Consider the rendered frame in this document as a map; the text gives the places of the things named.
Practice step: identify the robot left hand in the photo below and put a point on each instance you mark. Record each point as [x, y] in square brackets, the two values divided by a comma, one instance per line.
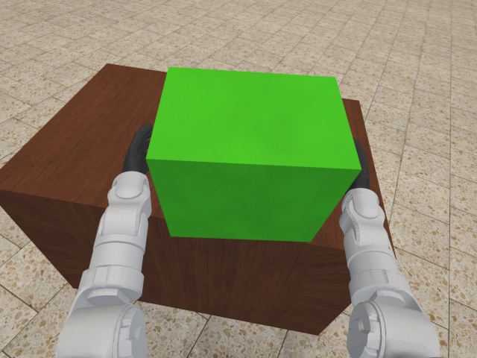
[135, 159]

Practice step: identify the robot right hand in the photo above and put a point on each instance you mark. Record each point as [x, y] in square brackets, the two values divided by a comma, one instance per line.
[362, 180]

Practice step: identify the carton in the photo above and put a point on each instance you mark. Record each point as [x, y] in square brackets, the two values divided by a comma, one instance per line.
[250, 155]

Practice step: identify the pedestal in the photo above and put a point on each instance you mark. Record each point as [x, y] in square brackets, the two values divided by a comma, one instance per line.
[55, 189]

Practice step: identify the robot right forearm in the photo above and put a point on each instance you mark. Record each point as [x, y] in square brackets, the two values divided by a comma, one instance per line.
[370, 258]

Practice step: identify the robot left forearm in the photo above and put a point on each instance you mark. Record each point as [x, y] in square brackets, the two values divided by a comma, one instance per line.
[114, 275]

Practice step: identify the right robot upper arm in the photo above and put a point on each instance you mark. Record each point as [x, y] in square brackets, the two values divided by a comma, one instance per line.
[379, 330]

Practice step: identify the left robot upper arm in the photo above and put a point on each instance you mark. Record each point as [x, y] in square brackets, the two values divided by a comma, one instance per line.
[112, 331]

